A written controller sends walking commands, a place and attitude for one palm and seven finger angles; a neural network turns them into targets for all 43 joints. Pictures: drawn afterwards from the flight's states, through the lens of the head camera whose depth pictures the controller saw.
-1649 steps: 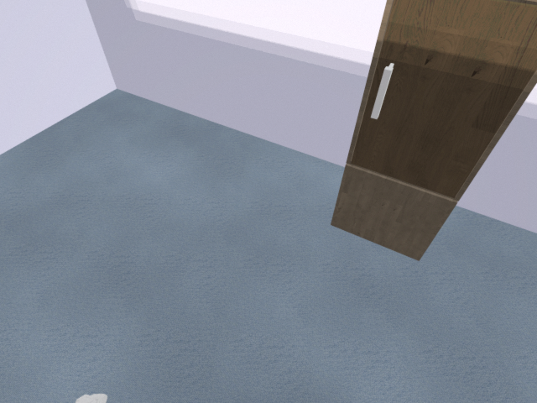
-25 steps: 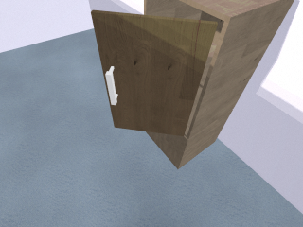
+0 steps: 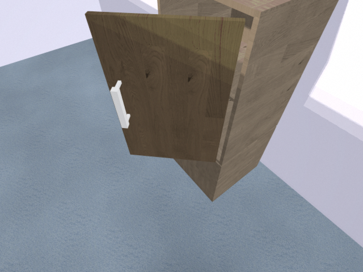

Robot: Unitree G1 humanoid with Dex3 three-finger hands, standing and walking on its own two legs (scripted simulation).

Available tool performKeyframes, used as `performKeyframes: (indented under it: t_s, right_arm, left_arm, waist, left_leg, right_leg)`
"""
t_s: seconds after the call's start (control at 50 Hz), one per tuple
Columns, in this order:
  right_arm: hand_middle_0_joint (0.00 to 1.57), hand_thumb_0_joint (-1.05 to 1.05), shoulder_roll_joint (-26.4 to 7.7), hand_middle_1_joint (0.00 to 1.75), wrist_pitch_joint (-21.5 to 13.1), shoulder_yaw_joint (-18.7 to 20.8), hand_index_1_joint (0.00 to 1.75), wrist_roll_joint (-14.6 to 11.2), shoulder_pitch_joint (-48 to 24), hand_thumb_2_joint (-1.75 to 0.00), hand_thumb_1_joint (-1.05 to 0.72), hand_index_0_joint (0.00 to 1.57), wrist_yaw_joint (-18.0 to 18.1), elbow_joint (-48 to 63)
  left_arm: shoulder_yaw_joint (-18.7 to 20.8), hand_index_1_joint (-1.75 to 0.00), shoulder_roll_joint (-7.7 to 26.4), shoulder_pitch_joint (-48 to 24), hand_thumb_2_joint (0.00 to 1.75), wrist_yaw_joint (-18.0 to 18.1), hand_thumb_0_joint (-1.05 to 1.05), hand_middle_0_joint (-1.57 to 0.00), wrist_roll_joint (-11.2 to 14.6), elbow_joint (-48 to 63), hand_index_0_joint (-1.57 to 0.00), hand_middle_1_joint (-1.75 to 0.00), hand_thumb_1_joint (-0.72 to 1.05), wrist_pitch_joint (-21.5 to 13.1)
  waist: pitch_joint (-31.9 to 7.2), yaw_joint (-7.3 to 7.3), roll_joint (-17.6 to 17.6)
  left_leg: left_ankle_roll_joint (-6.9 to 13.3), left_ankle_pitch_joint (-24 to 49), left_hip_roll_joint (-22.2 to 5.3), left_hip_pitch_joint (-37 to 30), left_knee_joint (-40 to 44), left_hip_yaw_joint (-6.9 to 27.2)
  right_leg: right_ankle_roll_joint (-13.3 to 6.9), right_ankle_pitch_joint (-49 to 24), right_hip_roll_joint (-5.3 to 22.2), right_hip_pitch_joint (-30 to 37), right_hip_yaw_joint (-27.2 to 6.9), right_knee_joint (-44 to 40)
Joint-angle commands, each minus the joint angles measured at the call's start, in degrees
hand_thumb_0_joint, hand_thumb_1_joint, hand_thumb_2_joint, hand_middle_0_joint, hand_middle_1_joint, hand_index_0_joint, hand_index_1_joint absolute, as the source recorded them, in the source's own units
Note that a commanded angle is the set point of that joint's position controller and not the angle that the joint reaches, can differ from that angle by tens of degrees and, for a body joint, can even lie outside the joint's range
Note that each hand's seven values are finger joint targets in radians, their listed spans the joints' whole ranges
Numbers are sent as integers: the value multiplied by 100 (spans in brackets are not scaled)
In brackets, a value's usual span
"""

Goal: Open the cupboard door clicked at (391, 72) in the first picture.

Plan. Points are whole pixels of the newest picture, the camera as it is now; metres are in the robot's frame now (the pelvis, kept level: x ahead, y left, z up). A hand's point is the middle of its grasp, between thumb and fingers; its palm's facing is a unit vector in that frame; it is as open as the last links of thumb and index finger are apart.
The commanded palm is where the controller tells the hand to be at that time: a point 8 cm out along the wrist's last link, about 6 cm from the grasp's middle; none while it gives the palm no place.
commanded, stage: come to a stop and stand still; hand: left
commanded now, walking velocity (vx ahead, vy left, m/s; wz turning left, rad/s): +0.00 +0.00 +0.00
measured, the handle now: (122, 105) +0.59 +0.23 -0.01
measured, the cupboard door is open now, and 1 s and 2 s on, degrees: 46 46 46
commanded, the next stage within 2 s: look again from close up in 0.24 s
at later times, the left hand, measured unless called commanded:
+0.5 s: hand out of the picture +0.03 +0.17 -0.15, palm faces +0.02 -0.97 -0.24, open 7.3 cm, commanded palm none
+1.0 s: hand out of the picture +0.04 +0.16 -0.16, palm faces +0.08 -0.97 -0.22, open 7.3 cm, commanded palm +0.11 +0.21 -0.06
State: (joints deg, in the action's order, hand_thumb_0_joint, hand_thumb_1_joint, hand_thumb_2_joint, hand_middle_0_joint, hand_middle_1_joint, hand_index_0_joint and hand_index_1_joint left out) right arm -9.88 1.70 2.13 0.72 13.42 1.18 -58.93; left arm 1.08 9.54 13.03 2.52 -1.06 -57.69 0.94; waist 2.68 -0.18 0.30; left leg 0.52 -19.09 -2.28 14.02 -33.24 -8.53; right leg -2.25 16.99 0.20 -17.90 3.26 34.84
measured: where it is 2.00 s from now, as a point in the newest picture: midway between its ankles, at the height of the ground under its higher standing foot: outside the picture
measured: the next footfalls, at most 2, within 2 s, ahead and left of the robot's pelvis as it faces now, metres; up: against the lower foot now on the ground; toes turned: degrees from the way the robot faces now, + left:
none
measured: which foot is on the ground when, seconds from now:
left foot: down 0.00-1.00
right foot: down 0.00-1.00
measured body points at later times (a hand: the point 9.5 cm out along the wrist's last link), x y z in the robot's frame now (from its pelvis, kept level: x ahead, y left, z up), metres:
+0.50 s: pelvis +0.01 -0.02 +0.01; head +0.02 -0.04 +0.46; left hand +0.03 +0.22 -0.13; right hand +0.01 -0.24 -0.16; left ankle -0.01 +0.11 -0.73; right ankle +0.02 -0.09 -0.73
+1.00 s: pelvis +0.02 -0.02 +0.01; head +0.04 -0.03 +0.46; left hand +0.03 +0.21 -0.14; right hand +0.03 -0.23 -0.15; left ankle -0.01 +0.11 -0.73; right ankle +0.02 -0.09 -0.73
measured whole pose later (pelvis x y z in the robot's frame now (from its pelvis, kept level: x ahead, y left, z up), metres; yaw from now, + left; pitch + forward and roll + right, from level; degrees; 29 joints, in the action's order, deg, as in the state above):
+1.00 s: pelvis +0.02 -0.02 +0.01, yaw +0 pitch +0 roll +0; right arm -8.9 -1.6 -0.9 0.2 16.3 1.9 -62.7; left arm 0.1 9.0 17.7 2.4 1.8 -56.2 1.4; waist 2.0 -0.2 1.0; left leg -1.1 -16.7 -3.5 8.6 -25.7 -6.9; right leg -3.3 14.4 -1.9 -11.7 4.3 26.1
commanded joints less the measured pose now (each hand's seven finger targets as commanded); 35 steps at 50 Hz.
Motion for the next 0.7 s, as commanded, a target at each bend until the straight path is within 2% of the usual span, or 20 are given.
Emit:
performKeyframes:
  t_s: [0.0,0.02,0.04,0.08,0.14,0.18,0.3,0.44,0.5,0.58,0.62,0.68]
  right_arm:
    - [20,0,-230,30,-187,3,30,-4,545,-90,-90,20,-58,518]
    - [20,0,-326,30,-206,-10,30,16,473,-90,-90,20,-56,518]
    - [20,0,-406,30,-206,-20,30,21,404,-90,-90,20,-43,562]
    - [20,0,-502,30,-196,-44,30,12,330,-90,-90,20,-36,606]
    - [20,0,-486,30,-217,-88,30,31,388,-90,-90,20,-43,487]
    - [20,0,-511,30,-227,-108,30,32,413,-90,-90,20,-47,421]
    - [20,0,-478,30,-297,-165,30,41,451,-90,-90,20,-29,141]
    - [20,0,-462,30,-336,-206,30,34,556,-90,-90,20,-4,-179]
    - [20,0,-380,30,-326,-218,30,37,615,-90,-90,20,10,-309]
    - [20,0,-381,30,-334,-217,30,33,705,-90,-90,20,21,-428]
    - [20,0,-365,30,-340,-217,30,30,695,-90,-90,20,30,-478]
    - [20,0,-343,30,-333,-210,30,26,743,-90,-90,20,38,-516]
  left_arm:
    - [82,-30,868,67,90,58,0,-20,-1,460,-20,-30,90,-253]
    - [44,-30,788,87,90,30,0,-20,16,429,-20,-30,90,-246]
    - [21,-30,730,138,90,12,0,-20,26,386,-20,-30,90,-236]
    - [-21,-30,642,236,90,-13,0,-20,28,313,-20,-30,90,-235]
    - [-35,-30,670,290,90,-39,0,-20,37,236,-20,-30,90,-256]
    - [-42,-30,672,301,90,-46,0,-20,44,187,-20,-30,90,-267]
    - [-36,-30,699,340,90,-54,0,-20,47,4,-20,-30,90,-318]
    - [-32,-30,716,377,90,-55,0,-20,65,-210,-20,-30,90,-343]
    - [-33,-30,678,363,90,-48,0,-20,63,-284,-20,-30,90,-338]
    - [-35,-30,664,401,90,-45,0,-20,74,-359,-20,-30,90,-344]
    - [-38,-30,658,419,90,-39,0,-20,69,-397,-20,-30,90,-346]
    - [-38,-30,650,421,90,-38,0,-20,71,-424,-20,-30,90,-346]
  waist:
    - [-591,286,101]
    - [-290,243,248]
    - [-99,180,141]
    - [114,153,-314]
    - [177,151,-220]
    - [187,152,-326]
    - [50,98,-55]
    - [-84,47,-86]
    - [78,37,-191]
    - [-60,42,-91]
    - [9,23,-79]
    - [-8,43,-125]
  left_leg:
    - [84,381,-210,-511,566,501]
    - [157,806,-381,-417,691,707]
    - [200,881,-500,-258,794,785]
    - [189,477,-464,-65,947,781]
    - [162,255,-354,-151,1111,732]
    - [152,247,-342,-219,1151,694]
    - [117,535,-381,-349,1317,670]
    - [68,756,-416,-323,1337,636]
    - [61,725,-428,-285,1390,635]
    - [45,776,-436,-345,1366,611]
    - [38,871,-444,-336,1351,595]
    - [27,826,-446,-348,1342,584]
  right_leg:
    - [-369,-1322,995,112,-1050,-883]
    - [-233,-1151,758,-42,-887,-829]
    - [-155,-968,628,-9,-772,-876]
    - [-119,-580,593,44,-845,-1121]
    - [-130,-139,626,11,-971,-1384]
    - [-118,45,634,-13,-991,-1507]
    - [-127,-530,660,319,-901,-1516]
    - [-139,-1175,702,696,-839,-1424]
    - [-150,-1148,689,666,-808,-1472]
    - [-156,-1242,703,758,-823,-1459]
    - [-144,-1466,708,781,-785,-1437]
    - [-150,-1415,716,781,-798,-1466]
